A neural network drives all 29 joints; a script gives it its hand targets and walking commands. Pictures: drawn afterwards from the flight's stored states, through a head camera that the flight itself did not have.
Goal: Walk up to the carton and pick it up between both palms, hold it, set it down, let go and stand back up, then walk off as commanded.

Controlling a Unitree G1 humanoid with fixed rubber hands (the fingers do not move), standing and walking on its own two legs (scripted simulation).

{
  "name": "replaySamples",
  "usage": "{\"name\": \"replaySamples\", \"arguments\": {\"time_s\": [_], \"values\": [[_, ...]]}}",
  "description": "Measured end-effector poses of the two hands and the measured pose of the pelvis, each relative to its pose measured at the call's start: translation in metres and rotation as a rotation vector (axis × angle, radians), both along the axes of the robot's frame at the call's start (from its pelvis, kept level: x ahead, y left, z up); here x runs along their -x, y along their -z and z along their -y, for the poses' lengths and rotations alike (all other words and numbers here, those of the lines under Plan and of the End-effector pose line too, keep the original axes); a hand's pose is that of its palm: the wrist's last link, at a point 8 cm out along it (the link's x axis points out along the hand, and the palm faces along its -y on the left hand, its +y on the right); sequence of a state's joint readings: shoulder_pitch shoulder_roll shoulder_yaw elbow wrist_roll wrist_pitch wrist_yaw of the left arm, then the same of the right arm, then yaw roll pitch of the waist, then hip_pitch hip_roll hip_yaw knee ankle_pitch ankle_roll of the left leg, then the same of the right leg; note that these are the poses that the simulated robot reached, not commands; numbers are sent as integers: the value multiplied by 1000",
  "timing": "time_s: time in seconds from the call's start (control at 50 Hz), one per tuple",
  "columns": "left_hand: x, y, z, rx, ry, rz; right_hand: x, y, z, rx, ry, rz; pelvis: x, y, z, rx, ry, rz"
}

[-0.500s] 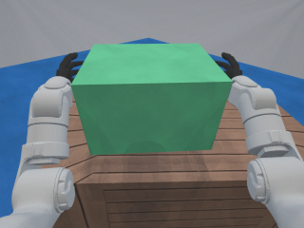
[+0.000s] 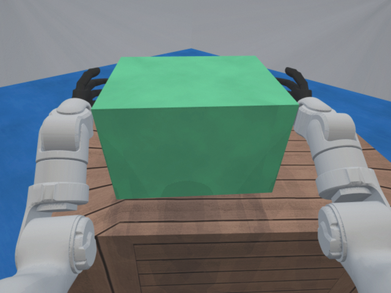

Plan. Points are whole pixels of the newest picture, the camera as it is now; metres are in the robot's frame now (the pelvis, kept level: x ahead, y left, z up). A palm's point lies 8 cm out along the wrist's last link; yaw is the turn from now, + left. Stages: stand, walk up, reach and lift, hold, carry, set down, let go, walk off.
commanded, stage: hold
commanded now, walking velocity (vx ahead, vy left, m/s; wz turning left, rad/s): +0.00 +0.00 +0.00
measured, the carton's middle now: (192, 120) +0.42 +0.01 +0.23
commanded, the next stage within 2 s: set down in 0.38 s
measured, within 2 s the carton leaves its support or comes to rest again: neither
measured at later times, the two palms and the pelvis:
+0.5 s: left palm (82, 104) +0.37 +0.21 +0.28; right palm (299, 104) +0.38 -0.19 +0.29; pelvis +0.00 +0.00 +0.00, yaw +0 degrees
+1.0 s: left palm (91, 98) +0.41 +0.21 +0.28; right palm (294, 89) +0.42 -0.19 +0.31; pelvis +0.02 +0.00 +0.00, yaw +0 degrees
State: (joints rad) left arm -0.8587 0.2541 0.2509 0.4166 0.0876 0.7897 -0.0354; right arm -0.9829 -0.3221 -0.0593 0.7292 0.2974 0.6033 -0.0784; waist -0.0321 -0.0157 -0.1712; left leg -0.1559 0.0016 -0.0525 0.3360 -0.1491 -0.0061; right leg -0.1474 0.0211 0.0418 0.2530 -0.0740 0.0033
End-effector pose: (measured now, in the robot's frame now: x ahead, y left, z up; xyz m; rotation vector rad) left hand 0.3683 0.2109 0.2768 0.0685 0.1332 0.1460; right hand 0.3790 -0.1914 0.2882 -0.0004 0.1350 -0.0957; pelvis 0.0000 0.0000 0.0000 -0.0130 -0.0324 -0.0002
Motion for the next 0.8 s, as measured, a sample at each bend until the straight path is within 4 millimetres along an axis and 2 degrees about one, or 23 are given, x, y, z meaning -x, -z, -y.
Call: {"name": "replaySamples", "arguments": {"time_s": [0.42,0.58,0.72,0.8], "values": [[0,0,0,0,0,-1,0,0,0,-1,0,1,0,0,0,0,0,0],[2,-17,0,-8,-4,34,1,-10,0,-5,-4,34,0,0,1,-2,0,6],[-4,-39,-3,-20,5,125,-4,-37,-2,70,-7,133,-3,-1,2,-3,-1,3],[-12,-39,-1,-39,9,122,-12,-36,0,101,-13,138,-8,-1,3,-5,-1,-2]]}}
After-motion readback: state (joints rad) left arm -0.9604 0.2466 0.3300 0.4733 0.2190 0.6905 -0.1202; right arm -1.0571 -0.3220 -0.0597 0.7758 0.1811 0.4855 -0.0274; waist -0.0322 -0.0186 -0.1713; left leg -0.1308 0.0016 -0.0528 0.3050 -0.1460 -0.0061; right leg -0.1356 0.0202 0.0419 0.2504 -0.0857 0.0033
